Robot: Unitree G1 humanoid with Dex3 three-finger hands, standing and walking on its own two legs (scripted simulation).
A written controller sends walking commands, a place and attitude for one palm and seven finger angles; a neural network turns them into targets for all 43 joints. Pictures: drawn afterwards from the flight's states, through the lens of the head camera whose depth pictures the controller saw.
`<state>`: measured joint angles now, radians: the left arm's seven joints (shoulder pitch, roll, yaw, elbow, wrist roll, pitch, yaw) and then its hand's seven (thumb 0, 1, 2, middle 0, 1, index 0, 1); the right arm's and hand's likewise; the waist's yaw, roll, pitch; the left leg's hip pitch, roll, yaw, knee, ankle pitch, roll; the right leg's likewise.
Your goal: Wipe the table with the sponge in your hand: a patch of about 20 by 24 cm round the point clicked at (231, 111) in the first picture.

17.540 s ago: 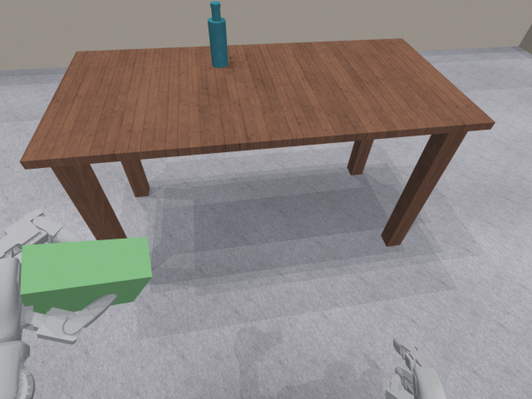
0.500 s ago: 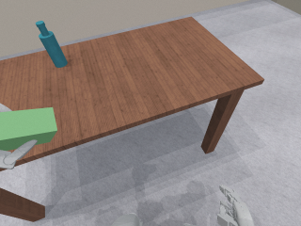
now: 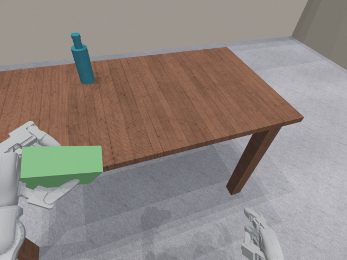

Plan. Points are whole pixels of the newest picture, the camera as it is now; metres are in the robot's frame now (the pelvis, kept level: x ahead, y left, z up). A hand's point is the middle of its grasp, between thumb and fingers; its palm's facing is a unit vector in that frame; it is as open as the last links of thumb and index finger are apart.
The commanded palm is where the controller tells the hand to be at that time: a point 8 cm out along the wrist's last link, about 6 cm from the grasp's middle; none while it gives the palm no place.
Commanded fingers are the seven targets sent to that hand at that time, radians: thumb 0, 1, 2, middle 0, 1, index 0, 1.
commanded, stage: come to a stop and stand still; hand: left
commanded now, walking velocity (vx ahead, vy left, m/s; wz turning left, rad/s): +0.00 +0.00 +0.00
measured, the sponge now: (73, 167) +0.23 +0.22 +0.14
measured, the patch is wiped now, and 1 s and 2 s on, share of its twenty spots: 0.00 0.00 0.00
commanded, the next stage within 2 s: look again from close up in 0.16 s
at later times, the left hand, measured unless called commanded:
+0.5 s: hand (71, 157) +0.25 +0.23 +0.14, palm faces +0.38 -0.84 -0.39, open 9.3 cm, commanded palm +0.19 +0.26 +0.17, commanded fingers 0.00 0.10 1.30 -1.20 -1.60 -1.20 -1.60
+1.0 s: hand (74, 147) +0.28 +0.24 +0.14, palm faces +0.42 -0.83 -0.36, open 9.3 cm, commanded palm +0.23 +0.27 +0.17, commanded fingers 0.00 0.10 1.30 -1.20 -1.60 -1.20 -1.60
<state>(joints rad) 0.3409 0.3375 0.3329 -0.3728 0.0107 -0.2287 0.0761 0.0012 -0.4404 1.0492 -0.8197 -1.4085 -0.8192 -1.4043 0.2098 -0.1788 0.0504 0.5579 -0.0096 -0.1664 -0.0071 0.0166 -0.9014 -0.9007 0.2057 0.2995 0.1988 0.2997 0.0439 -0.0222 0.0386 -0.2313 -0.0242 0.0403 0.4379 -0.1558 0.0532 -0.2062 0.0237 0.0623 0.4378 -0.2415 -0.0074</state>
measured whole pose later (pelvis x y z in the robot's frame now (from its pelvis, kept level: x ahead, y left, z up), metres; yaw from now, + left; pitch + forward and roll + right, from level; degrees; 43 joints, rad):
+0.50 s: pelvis +0.04 -0.02 +0.00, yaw +0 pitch -1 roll -1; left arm 0.40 0.33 0.32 -0.35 0.00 -0.18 0.09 0.00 -0.44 1.05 -0.82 -1.41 -0.82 -1.40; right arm 0.18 -0.21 0.03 0.58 -0.01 -0.13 -0.04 0.02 -0.90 -0.90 0.21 0.30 0.20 0.30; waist 0.03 0.00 0.03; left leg -0.20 0.00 0.02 0.40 -0.18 0.03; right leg -0.15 0.04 0.05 0.34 -0.17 -0.01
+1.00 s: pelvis +0.07 -0.02 -0.01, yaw +1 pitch -1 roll -1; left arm 0.42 0.34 0.32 -0.39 -0.02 -0.16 0.11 0.00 -0.44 1.05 -0.82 -1.41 -0.82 -1.40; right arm 0.22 -0.20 0.03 0.59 0.00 -0.08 -0.06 0.02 -0.90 -0.90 0.21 0.30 0.20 0.30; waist 0.03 -0.01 0.00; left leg -0.24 -0.02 0.01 0.57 -0.32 0.04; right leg -0.19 0.04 0.04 0.53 -0.33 -0.01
